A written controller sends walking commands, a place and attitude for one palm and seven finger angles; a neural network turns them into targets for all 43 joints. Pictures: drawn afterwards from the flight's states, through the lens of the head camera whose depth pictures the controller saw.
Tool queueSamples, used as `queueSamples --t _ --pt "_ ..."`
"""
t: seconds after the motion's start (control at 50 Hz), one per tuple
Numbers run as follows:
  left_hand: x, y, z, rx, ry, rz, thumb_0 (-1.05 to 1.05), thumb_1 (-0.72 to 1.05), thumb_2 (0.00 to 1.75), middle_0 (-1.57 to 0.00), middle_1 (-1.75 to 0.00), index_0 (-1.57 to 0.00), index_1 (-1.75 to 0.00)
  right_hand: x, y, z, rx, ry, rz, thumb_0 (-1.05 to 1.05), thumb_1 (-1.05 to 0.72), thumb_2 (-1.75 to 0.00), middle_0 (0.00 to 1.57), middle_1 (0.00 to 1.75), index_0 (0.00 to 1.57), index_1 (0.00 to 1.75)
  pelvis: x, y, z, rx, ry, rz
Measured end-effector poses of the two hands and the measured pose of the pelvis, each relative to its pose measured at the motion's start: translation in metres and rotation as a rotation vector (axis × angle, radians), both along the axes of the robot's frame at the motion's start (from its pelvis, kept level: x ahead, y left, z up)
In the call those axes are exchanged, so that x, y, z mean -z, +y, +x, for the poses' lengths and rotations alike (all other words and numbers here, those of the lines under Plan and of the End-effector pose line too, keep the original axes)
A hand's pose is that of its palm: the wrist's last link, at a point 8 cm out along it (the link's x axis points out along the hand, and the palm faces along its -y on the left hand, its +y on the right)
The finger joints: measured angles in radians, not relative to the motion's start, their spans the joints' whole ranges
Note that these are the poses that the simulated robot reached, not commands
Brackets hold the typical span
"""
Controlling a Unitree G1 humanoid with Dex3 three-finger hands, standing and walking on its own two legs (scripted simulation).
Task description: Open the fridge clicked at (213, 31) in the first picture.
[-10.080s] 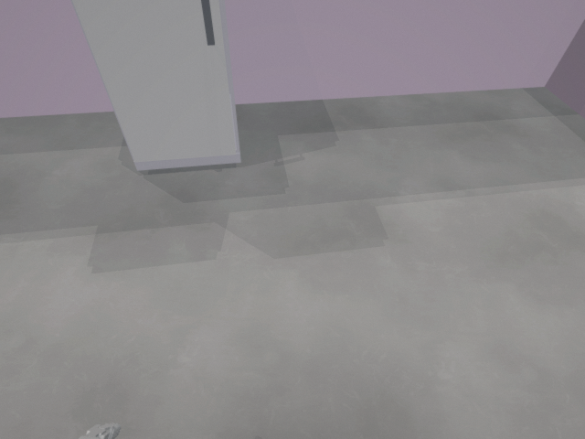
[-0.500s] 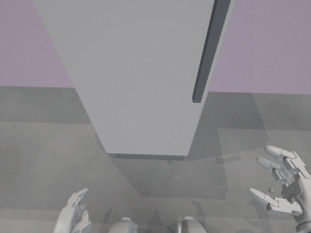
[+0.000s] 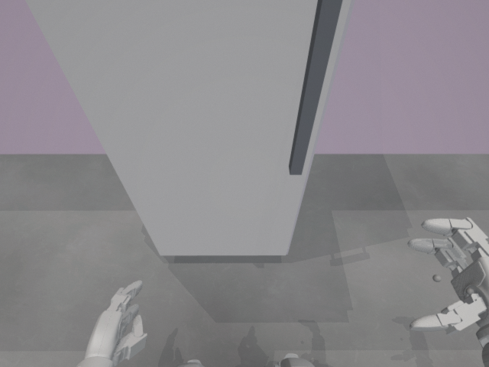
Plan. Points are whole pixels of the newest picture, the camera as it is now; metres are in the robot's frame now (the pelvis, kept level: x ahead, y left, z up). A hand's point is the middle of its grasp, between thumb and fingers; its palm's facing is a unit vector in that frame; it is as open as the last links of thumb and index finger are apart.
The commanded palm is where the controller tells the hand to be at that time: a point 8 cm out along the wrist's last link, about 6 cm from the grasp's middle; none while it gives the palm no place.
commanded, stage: raise the hand to about handle height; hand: right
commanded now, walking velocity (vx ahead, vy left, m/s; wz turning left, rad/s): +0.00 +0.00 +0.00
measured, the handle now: (307, 93) +0.56 -0.10 +0.14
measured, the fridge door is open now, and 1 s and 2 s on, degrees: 0 0 0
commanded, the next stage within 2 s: move the hooked fingers beside the handle in 0.76 s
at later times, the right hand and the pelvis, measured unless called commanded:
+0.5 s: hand (437, 252) +0.27 -0.26 +0.09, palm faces -0.02 +1.00 -0.04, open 14.0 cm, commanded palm +0.25 -0.31 +0.09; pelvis +0.00 +0.01 +0.01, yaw +1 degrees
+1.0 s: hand (437, 252) +0.28 -0.26 +0.09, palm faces -0.01 +1.00 -0.01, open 14.0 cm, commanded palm +0.27 -0.30 +0.09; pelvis +0.00 +0.01 +0.01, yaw +0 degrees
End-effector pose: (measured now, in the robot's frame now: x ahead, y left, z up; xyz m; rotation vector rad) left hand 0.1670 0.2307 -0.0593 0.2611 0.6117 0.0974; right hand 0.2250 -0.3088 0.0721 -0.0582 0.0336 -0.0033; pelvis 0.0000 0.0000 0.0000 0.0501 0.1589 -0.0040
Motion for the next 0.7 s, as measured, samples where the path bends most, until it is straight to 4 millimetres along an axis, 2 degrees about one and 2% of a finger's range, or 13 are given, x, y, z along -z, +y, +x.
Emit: queueSamples --t 0.12,0.36,0.5,0.7 --pt "0.001 0.004 -0.005 -0.009 0.023 0.002 0.01 0.90 0.90 -0.21 -0.30 -0.20 -0.30 -0.009 -0.005 0.010 -0.002 -0.004 0.003 -0.01 0.48 -0.31 0.30 1.18 0.30 1.18 -0.004 0.002 0.001 0.001 -0.008 -0.003" --pt "-0.002 0.024 -0.022 -0.062 0.062 0.025 0.01 0.90 0.90 -0.21 -0.30 -0.20 -0.30 -0.021 -0.010 0.030 -0.009 -0.004 0.022 -0.01 0.50 -0.30 0.30 1.20 0.30 1.20 -0.011 0.007 0.003 -0.010 -0.018 -0.012" --pt "-0.003 0.030 -0.025 -0.072 0.064 0.027 0.01 0.90 0.90 -0.20 -0.30 -0.20 -0.30 -0.019 -0.002 0.030 -0.022 0.001 0.022 -0.01 0.50 -0.30 0.30 1.20 0.30 1.20 -0.012 0.009 0.003 -0.017 -0.019 -0.017" --pt "-0.002 0.028 -0.023 -0.066 0.060 0.018 0.01 0.90 0.90 -0.20 -0.30 -0.20 -0.30 -0.018 -0.002 0.026 -0.011 -0.012 0.027 -0.02 0.50 -0.30 0.30 1.20 0.30 1.20 -0.011 0.011 0.002 -0.015 -0.022 -0.017"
